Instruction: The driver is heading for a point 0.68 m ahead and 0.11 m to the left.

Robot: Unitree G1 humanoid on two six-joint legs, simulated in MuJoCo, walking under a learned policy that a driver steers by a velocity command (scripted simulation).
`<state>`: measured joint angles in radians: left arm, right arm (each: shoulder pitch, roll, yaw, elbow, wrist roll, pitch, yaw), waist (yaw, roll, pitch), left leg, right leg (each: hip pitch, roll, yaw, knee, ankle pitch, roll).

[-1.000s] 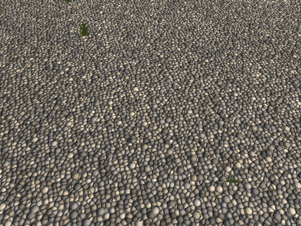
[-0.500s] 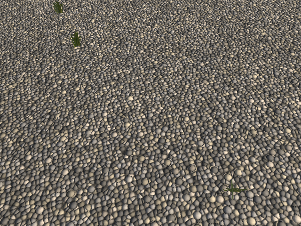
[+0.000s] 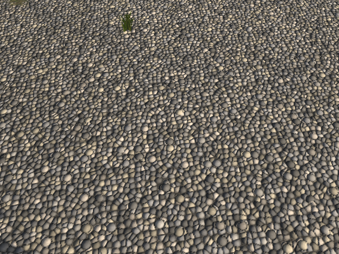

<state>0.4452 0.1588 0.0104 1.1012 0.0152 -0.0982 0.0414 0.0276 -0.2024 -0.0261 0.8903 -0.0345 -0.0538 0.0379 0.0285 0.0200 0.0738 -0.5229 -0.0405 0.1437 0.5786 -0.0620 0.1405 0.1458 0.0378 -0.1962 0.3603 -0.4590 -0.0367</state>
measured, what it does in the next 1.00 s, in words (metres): walks ahead, turning left: left foot, then right foot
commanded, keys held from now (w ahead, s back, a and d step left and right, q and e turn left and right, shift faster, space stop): q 0.42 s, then no key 0.58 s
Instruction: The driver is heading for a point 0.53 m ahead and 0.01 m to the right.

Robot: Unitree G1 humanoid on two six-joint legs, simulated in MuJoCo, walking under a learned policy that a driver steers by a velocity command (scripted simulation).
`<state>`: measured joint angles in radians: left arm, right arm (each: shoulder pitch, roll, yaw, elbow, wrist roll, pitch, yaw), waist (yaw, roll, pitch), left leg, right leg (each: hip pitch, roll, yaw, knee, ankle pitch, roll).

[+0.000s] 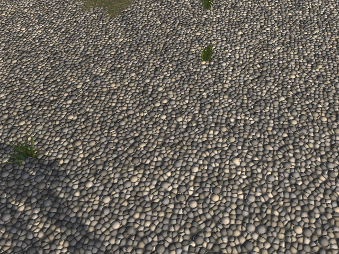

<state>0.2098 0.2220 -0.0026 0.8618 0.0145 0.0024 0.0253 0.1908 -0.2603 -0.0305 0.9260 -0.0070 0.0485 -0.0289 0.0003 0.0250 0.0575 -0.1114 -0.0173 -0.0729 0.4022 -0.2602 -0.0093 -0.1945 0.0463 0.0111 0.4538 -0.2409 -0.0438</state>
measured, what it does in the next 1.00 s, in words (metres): stands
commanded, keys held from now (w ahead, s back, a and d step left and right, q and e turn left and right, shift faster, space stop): no key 1.00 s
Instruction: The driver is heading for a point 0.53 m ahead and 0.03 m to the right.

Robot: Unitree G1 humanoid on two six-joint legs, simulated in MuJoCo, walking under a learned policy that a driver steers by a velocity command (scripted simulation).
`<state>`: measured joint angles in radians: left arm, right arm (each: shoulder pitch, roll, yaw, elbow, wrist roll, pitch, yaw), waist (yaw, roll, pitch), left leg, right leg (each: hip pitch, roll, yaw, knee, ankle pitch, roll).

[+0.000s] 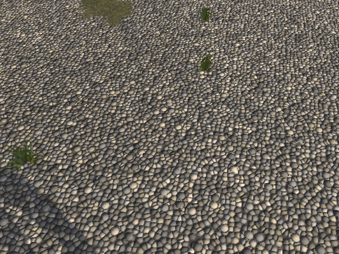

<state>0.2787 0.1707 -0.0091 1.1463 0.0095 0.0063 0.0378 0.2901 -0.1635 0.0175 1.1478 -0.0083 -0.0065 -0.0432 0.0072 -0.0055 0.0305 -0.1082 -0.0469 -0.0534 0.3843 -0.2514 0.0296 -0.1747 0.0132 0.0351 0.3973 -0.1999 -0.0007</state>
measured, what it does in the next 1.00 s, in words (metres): lifts its left foot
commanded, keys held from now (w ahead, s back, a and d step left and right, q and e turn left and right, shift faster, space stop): no key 0.62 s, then w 0.38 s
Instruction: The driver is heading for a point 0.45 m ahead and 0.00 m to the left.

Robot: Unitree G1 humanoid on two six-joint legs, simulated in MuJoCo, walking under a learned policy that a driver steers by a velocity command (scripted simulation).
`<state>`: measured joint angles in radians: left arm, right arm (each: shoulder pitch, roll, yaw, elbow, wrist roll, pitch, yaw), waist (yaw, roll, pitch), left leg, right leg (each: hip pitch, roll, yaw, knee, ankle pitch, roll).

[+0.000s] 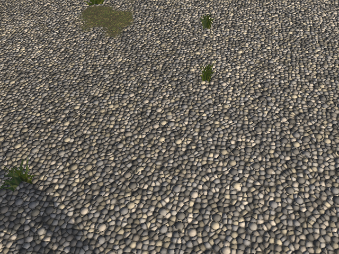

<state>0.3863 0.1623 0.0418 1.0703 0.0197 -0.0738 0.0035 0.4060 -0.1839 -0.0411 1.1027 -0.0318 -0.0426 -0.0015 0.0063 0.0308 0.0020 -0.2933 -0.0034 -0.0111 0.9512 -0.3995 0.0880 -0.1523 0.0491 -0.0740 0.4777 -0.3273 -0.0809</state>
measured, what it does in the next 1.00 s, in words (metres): walks ahead: left foot, then right foot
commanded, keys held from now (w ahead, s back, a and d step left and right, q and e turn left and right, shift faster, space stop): w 0.38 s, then no key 0.62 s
